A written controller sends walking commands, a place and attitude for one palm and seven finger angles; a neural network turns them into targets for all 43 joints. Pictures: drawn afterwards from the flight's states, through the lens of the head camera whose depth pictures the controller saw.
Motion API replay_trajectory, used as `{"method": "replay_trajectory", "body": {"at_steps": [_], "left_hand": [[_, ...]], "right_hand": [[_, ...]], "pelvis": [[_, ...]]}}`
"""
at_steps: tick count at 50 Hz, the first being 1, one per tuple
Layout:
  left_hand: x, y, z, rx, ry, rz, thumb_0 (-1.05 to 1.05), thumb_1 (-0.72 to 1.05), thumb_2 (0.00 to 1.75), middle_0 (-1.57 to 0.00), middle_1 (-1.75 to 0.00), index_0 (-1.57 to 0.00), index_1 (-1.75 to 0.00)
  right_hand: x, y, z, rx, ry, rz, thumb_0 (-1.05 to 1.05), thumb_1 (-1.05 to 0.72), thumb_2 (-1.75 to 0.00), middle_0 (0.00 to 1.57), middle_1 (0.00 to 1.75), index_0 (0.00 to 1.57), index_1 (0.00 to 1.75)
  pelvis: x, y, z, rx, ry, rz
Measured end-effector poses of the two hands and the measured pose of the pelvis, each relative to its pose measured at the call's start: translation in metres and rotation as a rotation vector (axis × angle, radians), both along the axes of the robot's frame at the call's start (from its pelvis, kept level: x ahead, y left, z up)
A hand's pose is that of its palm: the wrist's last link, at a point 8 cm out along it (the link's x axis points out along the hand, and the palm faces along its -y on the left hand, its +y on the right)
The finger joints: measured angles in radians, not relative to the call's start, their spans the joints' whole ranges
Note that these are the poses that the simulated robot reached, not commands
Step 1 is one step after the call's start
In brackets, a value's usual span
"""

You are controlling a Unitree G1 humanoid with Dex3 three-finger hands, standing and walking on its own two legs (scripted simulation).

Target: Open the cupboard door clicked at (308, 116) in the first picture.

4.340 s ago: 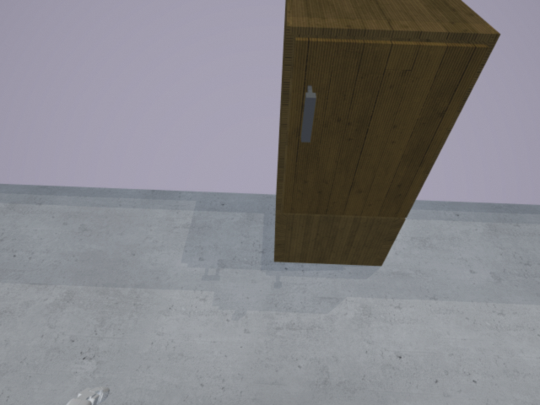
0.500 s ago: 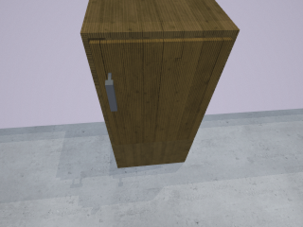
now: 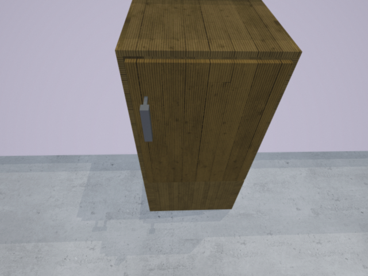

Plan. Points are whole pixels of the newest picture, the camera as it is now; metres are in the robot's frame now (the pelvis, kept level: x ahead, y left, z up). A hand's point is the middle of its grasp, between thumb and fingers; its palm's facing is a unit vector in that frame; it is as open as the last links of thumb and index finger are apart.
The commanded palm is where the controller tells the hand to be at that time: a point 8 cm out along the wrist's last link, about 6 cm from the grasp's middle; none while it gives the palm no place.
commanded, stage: look again from close up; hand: left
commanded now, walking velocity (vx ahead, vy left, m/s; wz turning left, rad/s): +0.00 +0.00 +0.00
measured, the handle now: (147, 119) +0.53 +0.15 +0.01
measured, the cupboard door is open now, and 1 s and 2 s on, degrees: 0 0 0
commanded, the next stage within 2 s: shuffle to correct the standing spot in 0.50 s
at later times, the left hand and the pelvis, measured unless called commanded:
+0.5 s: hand out of the picture -0.03 +0.21 -0.18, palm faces +0.01 -0.98 -0.19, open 7.4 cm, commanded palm none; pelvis -0.05 +0.03 +0.00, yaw +0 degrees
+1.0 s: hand out of the picture -0.05 +0.17 -0.18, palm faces +0.05 -0.98 -0.18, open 7.4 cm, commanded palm none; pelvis -0.02 +0.00 -0.01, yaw +2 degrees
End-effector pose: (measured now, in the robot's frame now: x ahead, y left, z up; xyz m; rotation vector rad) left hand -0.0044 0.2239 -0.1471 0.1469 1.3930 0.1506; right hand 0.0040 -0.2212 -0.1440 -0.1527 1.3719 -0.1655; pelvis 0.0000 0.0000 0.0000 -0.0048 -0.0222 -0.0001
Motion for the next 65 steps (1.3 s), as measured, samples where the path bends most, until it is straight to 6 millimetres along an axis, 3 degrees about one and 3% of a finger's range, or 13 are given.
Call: {"method": "replay_trajectory", "body": {"at_steps": [5,9,18,28,37,44,52,58,62,65], "left_hand": [[-0.027,0.004,-0.003,0.000,0.020,0.009,0.00,0.92,0.90,-0.20,-0.29,-0.20,-0.30],[-0.038,0.008,-0.006,-0.006,0.012,0.013,0.01,0.91,0.90,-0.20,-0.29,-0.20,-0.30],[-0.032,0.024,-0.004,-0.005,-0.066,-0.005,0.01,0.91,0.90,-0.20,-0.29,-0.20,-0.30],[-0.032,0.038,-0.002,0.003,-0.087,-0.028,0.00,0.91,0.90,-0.20,-0.29,-0.19,-0.30],[-0.051,0.037,-0.004,-0.012,-0.020,-0.022,0.00,0.91,0.90,-0.20,-0.29,-0.19,-0.30],[-0.061,0.021,-0.005,-0.019,0.057,-0.002,0.01,0.91,0.90,-0.20,-0.29,-0.19,-0.30],[-0.046,-0.012,-0.003,-0.018,0.055,0.064,0.01,0.91,0.90,-0.20,-0.29,-0.19,-0.30],[-0.040,-0.034,-0.012,-0.056,0.041,0.136,0.00,0.91,0.90,-0.20,-0.29,-0.19,-0.30],[-0.036,-0.042,-0.026,-0.097,0.062,0.150,0.00,0.91,0.90,-0.20,-0.29,-0.19,-0.30],[-0.024,-0.044,-0.027,-0.106,0.073,0.120,0.00,0.91,0.90,-0.20,-0.29,-0.19,-0.30]], "right_hand": [[0.004,-0.009,0.001,-0.028,-0.053,0.011,0.01,-0.91,-0.89,0.20,0.30,0.20,0.30],[0.004,-0.008,0.001,-0.040,-0.085,0.016,0.00,-0.91,-0.90,0.20,0.30,0.20,0.30],[-0.010,0.013,0.003,-0.016,-0.113,0.029,0.00,-0.91,-0.90,0.20,0.30,0.20,0.30],[-0.047,0.032,0.001,0.005,-0.055,0.000,0.00,-0.91,-0.89,0.20,0.30,0.20,0.30],[-0.073,0.043,-0.001,0.023,0.022,-0.031,0.00,-0.91,-0.89,0.20,0.30,0.20,0.30],[-0.075,0.030,-0.004,0.014,0.071,-0.058,0.00,-0.90,-0.89,0.21,0.30,0.20,0.30],[-0.048,-0.010,-0.007,-0.014,0.115,-0.017,0.00,-0.90,-0.89,0.21,0.30,0.20,0.30],[0.007,-0.028,-0.001,-0.061,0.080,0.074,0.00,-0.91,-0.90,0.20,0.30,0.20,0.30],[0.048,-0.027,-0.002,-0.084,-0.025,0.105,0.00,-0.91,-0.90,0.20,0.30,0.20,0.30],[0.064,-0.024,0.003,-0.081,-0.081,0.100,0.00,-0.91,-0.90,0.20,0.30,0.20,0.30]], "pelvis": [[-0.013,0.004,-0.005,-0.001,-0.006,0.004],[-0.020,0.010,-0.007,-0.004,-0.017,0.004],[-0.038,0.023,-0.006,-0.003,-0.029,-0.003],[-0.050,0.036,-0.004,0.003,-0.029,-0.011],[-0.050,0.040,-0.003,0.010,-0.022,-0.007],[-0.035,0.026,-0.005,0.018,-0.004,0.001],[-0.012,-0.004,-0.008,-0.006,0.027,0.045],[-0.001,-0.013,-0.009,-0.026,0.033,0.103],[0.008,-0.012,-0.017,-0.034,0.022,0.105],[0.016,-0.015,-0.015,-0.016,0.016,0.084]]}}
